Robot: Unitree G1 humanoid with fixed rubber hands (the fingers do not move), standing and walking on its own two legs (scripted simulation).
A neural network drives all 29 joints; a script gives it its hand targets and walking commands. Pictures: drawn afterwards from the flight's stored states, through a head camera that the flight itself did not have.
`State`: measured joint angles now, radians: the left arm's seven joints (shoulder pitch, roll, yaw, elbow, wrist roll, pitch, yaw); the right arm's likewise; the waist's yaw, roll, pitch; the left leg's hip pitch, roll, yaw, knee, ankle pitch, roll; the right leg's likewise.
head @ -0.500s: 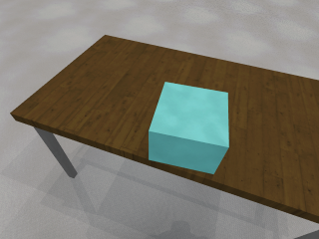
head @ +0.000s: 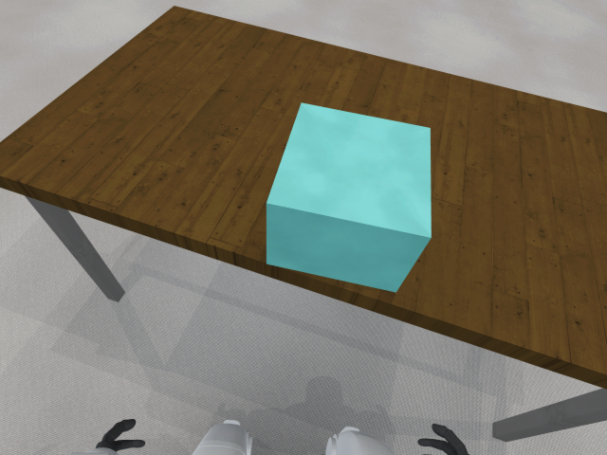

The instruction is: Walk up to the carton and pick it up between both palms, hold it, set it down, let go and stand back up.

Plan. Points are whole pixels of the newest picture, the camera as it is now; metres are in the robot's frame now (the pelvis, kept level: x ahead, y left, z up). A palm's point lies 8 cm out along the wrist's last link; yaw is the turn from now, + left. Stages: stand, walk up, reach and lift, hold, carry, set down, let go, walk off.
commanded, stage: reach and lift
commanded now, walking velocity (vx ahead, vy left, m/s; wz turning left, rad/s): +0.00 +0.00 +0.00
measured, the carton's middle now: (348, 196) +0.52 -0.05 -0.01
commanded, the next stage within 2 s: none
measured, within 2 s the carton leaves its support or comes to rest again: neither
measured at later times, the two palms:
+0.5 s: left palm (112, 432) +0.15 +0.25 -0.08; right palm out of the picture +0.15 -0.21 -0.08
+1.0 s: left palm (122, 408) +0.17 +0.23 -0.06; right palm (468, 440) +0.16 -0.20 -0.04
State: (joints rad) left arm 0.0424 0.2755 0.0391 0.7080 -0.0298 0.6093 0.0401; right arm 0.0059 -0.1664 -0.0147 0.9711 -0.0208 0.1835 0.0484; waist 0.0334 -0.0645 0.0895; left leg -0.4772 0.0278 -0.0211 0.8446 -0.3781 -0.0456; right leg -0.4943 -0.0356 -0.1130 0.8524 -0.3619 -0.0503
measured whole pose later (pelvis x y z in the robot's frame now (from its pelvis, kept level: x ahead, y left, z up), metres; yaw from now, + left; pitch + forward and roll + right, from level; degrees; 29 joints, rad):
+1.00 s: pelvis +0.02 +0.01 +0.04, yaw -3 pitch -4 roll +0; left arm 0.23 0.22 -0.01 0.47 -0.08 0.16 0.04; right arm 0.21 -0.08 -0.05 0.67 0.01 -0.15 0.02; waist 0.05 -0.07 0.09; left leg -0.16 0.05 0.04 0.47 -0.25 -0.03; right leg -0.19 0.00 -0.06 0.46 -0.21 -0.03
